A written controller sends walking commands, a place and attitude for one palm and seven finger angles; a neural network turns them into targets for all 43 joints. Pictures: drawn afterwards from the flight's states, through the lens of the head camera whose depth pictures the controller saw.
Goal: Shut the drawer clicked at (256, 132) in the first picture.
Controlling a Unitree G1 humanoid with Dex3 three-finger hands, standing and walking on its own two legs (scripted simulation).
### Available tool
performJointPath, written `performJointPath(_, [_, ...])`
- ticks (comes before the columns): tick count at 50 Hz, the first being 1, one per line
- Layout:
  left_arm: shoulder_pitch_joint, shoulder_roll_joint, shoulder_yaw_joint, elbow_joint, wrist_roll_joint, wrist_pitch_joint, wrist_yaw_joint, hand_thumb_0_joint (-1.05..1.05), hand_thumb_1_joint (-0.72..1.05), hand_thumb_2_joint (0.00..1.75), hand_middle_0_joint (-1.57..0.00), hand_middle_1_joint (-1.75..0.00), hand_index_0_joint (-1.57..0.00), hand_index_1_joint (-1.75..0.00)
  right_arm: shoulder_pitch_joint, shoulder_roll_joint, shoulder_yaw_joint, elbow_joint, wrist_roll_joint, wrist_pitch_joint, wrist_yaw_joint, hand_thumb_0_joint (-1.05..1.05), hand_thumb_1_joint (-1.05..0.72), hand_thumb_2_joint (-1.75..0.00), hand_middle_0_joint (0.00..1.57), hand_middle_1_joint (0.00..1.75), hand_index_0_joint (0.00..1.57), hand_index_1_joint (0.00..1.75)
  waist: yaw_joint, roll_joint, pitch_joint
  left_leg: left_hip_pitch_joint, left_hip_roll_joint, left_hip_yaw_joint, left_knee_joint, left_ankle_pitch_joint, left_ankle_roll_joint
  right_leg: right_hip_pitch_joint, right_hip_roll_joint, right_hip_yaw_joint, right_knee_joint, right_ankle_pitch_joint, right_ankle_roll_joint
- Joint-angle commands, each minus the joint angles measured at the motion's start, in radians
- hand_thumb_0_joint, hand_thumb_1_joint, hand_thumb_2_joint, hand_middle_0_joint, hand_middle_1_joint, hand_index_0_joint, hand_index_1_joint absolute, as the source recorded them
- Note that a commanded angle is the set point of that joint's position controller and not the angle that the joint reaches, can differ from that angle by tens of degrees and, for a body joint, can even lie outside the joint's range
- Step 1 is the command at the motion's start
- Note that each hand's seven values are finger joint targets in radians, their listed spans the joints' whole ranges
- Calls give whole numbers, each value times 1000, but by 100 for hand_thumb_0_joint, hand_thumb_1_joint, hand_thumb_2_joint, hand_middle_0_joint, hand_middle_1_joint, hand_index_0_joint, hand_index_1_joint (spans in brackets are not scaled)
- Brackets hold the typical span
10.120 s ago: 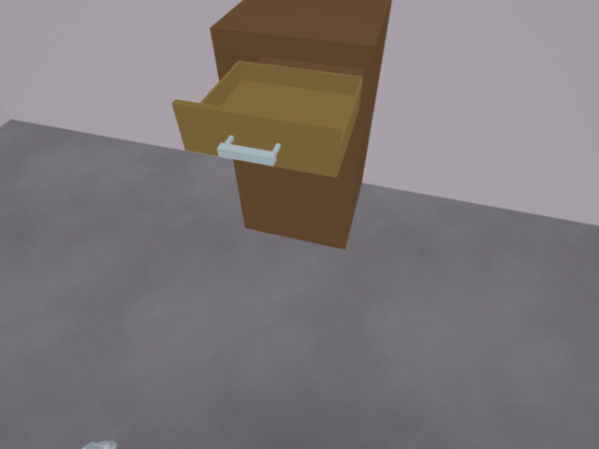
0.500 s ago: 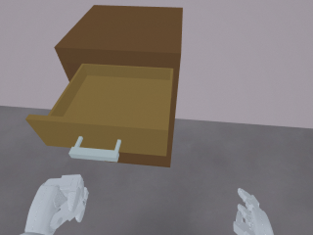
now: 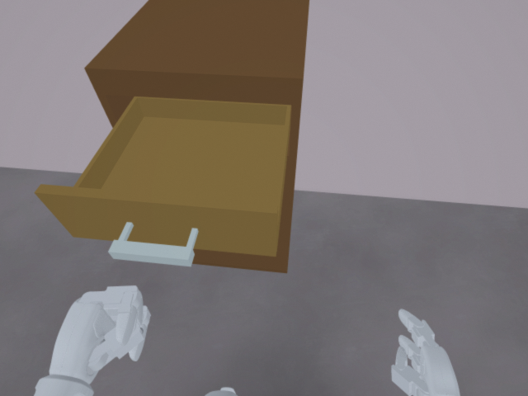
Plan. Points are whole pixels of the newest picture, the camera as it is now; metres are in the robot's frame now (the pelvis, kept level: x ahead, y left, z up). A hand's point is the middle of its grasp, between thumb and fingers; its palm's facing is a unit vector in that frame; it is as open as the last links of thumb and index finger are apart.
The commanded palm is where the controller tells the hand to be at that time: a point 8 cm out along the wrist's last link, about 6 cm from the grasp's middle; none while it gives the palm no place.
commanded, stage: bring the fist close to the handle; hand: left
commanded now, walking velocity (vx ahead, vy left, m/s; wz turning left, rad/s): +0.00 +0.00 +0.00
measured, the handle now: (156, 242) +0.37 +0.21 +0.00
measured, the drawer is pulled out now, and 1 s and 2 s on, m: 0.29 0.29 0.24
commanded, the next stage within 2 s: push the drawer shut in 1.12 s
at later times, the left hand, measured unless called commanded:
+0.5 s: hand (159, 311) +0.24 +0.17 +0.02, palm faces -0.08 -1.00 -0.05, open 3.3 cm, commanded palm +0.22 +0.23 +0.02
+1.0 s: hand (167, 299) +0.27 +0.17 -0.01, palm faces -0.08 -1.00 -0.05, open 3.3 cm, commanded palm +0.24 +0.23 +0.00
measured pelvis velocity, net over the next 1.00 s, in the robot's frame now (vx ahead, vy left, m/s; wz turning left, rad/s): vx -0.01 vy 0.02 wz -0.03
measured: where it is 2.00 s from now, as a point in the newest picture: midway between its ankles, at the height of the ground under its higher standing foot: outside the picture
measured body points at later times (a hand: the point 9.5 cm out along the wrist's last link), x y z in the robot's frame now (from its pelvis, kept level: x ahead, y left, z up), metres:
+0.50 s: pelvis -0.01 +0.01 -0.03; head +0.06 +0.00 +0.42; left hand +0.24 +0.22 +0.02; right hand +0.16 -0.24 -0.11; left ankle +0.03 +0.11 -0.69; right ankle -0.01 -0.08 -0.69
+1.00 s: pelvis -0.01 +0.02 -0.04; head +0.07 +0.01 +0.40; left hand +0.26 +0.23 +0.00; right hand +0.15 -0.23 -0.14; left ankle +0.03 +0.11 -0.69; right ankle -0.01 -0.08 -0.69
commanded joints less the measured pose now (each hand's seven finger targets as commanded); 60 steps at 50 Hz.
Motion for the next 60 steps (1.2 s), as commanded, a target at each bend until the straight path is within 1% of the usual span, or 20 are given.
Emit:
performJointPath(1, [-48,122,104,-151,-20,-91,5,0,90,90,-140,-160,-140,-160,-73,-106,-49,-152,0,-42,-9,0,-90,-90,20,30,20,30,-7,-35,-136,81,-12,-19,-76,193,23,41,-38,121,-161,254,58])
performJointPath(7, [-86,114,91,-115,-23,-110,-5,0,90,90,-140,-160,-140,-160,-67,-111,-51,-153,-4,-25,-5,0,-90,-90,20,30,20,30,-18,-24,-169,54,-11,-19,-50,205,22,15,-36,113,-122,281,59])
performJointPath(9, [-115,130,103,-79,-20,-117,-3,0,90,90,-140,-160,-140,-160,-68,-116,-52,-146,-7,-19,-8,0,-90,-90,20,30,20,30,-25,-60,-147,19,-8,-22,-31,184,24,-8,-35,124,-121,252,62])
performJointPath(12, [-140,106,76,-78,-24,-139,-9,0,90,90,-140,-160,-140,-160,-59,-117,-54,-152,-8,-22,-5,0,-90,-90,20,30,20,30,-23,-17,-191,25,-7,-23,-17,189,22,-39,-29,106,-79,249,54])
performJointPath(14, [-162,128,94,-69,-18,-148,0,0,90,90,-140,-160,-140,-160,-54,-122,-55,-146,-12,-18,-6,0,-90,-90,20,30,20,30,-24,-37,-208,8,-4,-27,-1,193,24,-47,-27,104,-62,248,53])
performJointPath(18, [-217,103,54,-41,-9,-152,7,0,90,90,-140,-160,-140,-160,-50,-124,-55,-155,-11,-13,-3,0,-90,-90,20,30,20,30,-32,-20,-222,-20,-2,-28,22,163,22,-103,-25,97,-27,206,51])
performJointPath(21, [-218,112,70,-15,-1,-148,25,0,90,90,-140,-160,-140,-160,-45,-126,-57,-159,-15,-1,0,0,-90,-90,20,30,20,30,-23,-37,-245,-43,1,-28,37,167,21,-108,-23,95,-4,213,50])
performJointPath(24, [-258,129,78,-18,11,-153,38,0,90,90,-140,-160,-140,-160,-46,-129,-57,-159,-17,9,1,0,-90,-90,20,30,20,30,-23,-18,-268,-52,4,-31,56,170,23,-131,-19,92,22,208,46])
performJointPath(28, [-291,102,54,10,12,-151,49,0,90,90,-140,-160,-140,-160,-43,-128,-54,-168,-19,22,7,0,-90,-90,20,30,20,30,-24,-12,-279,-78,4,-34,72,154,18,-159,-19,86,46,190,44])
performJointPath(30, [-346,105,54,53,20,-149,56,0,90,90,-140,-160,-140,-160,-38,-134,-52,-161,-21,32,7,0,-90,-90,20,30,20,30,-40,-48,-258,-119,6,-37,91,121,21,-191,-17,92,51,157,47])
performJointPath(32, [-383,113,54,44,21,-159,54,0,90,90,-140,-160,-140,-160,-38,-135,-53,-162,-22,35,8,0,-90,-90,20,30,20,30,-35,-7,-290,-111,6,-38,102,126,20,-204,-17,93,68,158,42])
performJointPath(34, [-383,120,59,60,24,-159,57,0,90,90,-140,-160,-140,-160,-35,-138,-53,-164,-22,41,10,0,-90,-90,20,30,20,30,-32,-19,-310,-118,7,-43,109,130,20,-209,-14,88,83,155,40])
performJointPath(36, [-423,91,26,66,28,-161,56,0,90,90,-140,-160,-140,-160,-33,-136,-52,-164,-23,48,13,0,-90,-90,20,30,20,30,-39,1,-320,-111,8,-44,118,136,19,-232,-14,84,96,163,40])
performJointPath(39, [-390,148,78,37,23,-153,68,0,90,90,-140,-160,-140,-160,-29,-141,-54,-174,-22,60,13,0,-90,-90,20,30,20,30,-18,-7,-369,-101,8,-43,113,166,21,-184,-12,89,95,195,38])
performJointPath(40, [-390,127,61,26,20,-149,67,0,90,90,-140,-160,-140,-160,-32,-135,-51,-179,-22,64,15,0,-90,-90,20,30,20,30,-20,-3,-379,-96,7,-38,112,175,22,-172,-14,92,93,211,41])
performJointPath(41, [-373,138,73,16,20,-146,70,0,90,90,-140,-160,-140,-160,-29,-135,-53,-180,-19,68,16,0,-90,-90,20,30,20,30,-14,6,-375,-88,8,-39,105,184,19,-168,-14,87,93,217,38])
performJointPath(44, [-375,109,40,38,25,-130,78,0,90,90,-140,-160,-140,-160,-30,-135,-50,-180,-19,80,16,0,-90,-90,20,30,20,30,-37,-23,-336,-108,10,-42,108,160,22,-194,-10,82,88,197,44])
performJointPath(48, [-392,111,44,51,25,-132,84,0,90,90,-140,-160,-140,-160,-30,-137,-51,-182,-16,87,14,0,-90,-90,20,30,20,30,-41,-24,-292,-131,9,-43,103,99,20,-219,-11,85,73,129,43])
performJointPath(55, [-359,117,46,11,22,-152,78,0,90,90,-140,-160,-140,-160,-22,-134,-52,-185,-19,87,14,0,-90,-90,20,30,20,30,-29,-2,-352,-105,7,-38,117,171,21,-181,-14,87,93,212,40])
performJointPath(60, [-349,110,33,-1,27,-150,79,0,90,90,-140,-160,-140,-160,-24,-134,-53,-187,-18,94,16,0,-90,-90,20,30,20,30,-39,0,-328,-102,10,-43,117,171,21,-206,-11,81,94,208,41])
